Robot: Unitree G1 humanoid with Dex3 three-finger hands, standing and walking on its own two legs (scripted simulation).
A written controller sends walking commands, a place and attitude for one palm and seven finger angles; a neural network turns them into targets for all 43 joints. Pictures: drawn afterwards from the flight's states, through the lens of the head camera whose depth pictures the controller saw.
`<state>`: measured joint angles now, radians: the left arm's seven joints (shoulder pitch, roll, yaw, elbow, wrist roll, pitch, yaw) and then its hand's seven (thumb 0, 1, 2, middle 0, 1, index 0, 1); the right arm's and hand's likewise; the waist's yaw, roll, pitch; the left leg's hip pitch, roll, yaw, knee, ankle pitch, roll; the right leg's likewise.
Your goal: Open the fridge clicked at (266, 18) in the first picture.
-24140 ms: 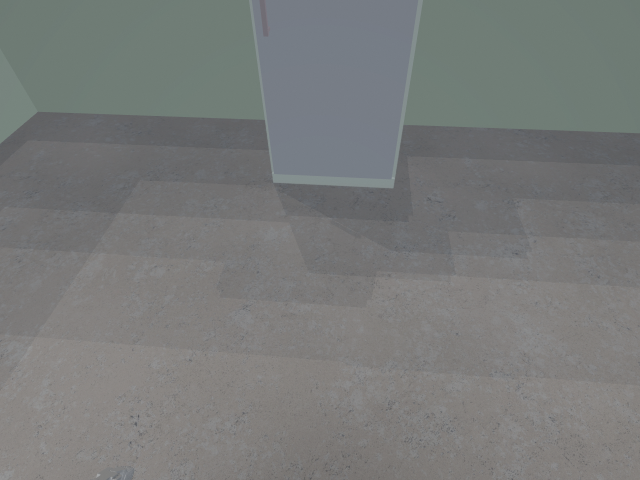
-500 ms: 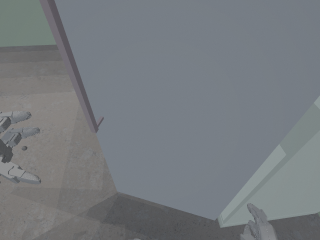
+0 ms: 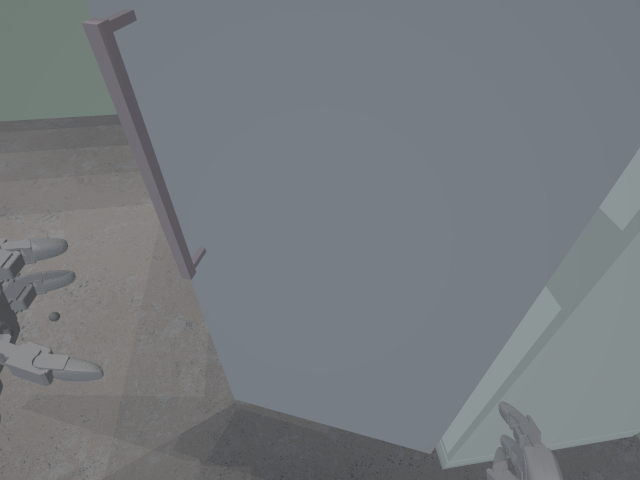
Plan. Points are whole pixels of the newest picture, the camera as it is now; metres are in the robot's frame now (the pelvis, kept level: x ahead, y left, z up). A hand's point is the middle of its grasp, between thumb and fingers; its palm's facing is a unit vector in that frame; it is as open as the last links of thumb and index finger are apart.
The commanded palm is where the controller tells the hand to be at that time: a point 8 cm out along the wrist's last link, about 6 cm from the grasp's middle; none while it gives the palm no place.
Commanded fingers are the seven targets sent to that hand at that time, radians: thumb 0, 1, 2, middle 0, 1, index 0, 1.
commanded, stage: draw the hand back to the body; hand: left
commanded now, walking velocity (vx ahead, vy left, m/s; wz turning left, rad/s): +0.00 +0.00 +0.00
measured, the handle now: (163, 173) +0.43 +0.26 +0.18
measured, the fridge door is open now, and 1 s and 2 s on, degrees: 67 67 67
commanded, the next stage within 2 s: step back with the hand held close in 0.98 s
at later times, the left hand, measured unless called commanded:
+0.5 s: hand (73, 290) +0.24 +0.28 +0.17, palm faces +0.47 -0.79 -0.40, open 9.8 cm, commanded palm +0.19 +0.31 +0.19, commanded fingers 0.00 0.75 0.83 -0.20 -0.38 -0.20 -0.38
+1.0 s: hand (87, 295) +0.23 +0.26 +0.18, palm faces +0.46 -0.79 -0.41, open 7.4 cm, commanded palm +0.18 +0.29 +0.19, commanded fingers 0.00 0.90 0.90 -0.20 -0.30 -0.20 -0.30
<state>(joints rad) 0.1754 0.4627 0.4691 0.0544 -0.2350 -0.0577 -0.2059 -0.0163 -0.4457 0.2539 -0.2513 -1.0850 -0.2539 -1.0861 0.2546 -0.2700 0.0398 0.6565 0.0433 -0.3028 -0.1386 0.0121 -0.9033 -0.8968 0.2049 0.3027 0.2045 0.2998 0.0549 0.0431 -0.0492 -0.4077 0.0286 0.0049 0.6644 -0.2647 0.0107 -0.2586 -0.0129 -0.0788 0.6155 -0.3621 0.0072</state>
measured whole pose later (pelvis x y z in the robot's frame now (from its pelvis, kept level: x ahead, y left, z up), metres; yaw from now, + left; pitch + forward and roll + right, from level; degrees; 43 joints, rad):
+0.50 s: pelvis +0.03 +0.01 +0.01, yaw -2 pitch -2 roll +0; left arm 0.41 0.38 0.36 -0.33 -0.07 -0.06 0.13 0.00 0.40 0.66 -0.23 -0.59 -0.23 -0.59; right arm 0.20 -0.23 0.02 0.65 0.01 -0.16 -0.09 0.01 -0.90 -0.90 0.21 0.30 0.21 0.30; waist 0.08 0.04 -0.02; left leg -0.22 0.00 0.06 0.51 -0.25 0.02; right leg -0.10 -0.04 -0.03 0.48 -0.34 0.02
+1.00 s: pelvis +0.04 -0.01 +0.01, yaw -2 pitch -3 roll +0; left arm 0.46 0.37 0.35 -0.39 -0.07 -0.07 0.12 0.01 0.88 0.90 -0.21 -0.31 -0.21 -0.31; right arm 0.21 -0.23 0.02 0.65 0.01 -0.14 -0.10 0.01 -0.90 -0.90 0.21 0.30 0.21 0.30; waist 0.08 0.06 -0.01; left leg -0.20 0.02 0.04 0.51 -0.25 0.00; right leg -0.07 -0.02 -0.05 0.48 -0.35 0.00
